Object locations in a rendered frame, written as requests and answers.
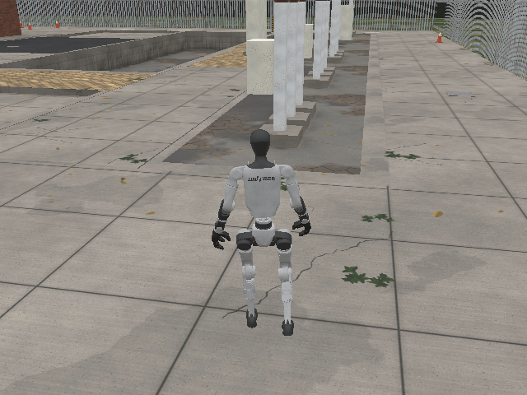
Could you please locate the right robot foot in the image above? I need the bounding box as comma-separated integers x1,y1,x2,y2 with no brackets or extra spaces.
282,320,294,336

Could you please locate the right robot upper arm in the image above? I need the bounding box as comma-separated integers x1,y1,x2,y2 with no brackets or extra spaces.
278,165,302,209

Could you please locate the robot left hand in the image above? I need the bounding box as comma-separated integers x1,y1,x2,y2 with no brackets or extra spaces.
212,230,231,250

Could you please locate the left robot foot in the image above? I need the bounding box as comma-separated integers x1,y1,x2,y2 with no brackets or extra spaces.
246,308,258,328

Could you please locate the left robot upper arm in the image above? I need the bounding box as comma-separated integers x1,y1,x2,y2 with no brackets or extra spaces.
222,166,245,211

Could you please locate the left robot forearm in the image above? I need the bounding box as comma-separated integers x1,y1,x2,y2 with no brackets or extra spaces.
213,199,231,234

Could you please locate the robot foot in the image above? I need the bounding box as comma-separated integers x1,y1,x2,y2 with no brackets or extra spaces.
282,320,294,336
246,308,258,328

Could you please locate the right robot forearm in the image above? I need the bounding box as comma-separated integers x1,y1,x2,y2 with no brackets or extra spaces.
294,196,310,224

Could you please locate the robot right hand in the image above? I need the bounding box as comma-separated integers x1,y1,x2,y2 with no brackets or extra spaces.
292,221,311,236

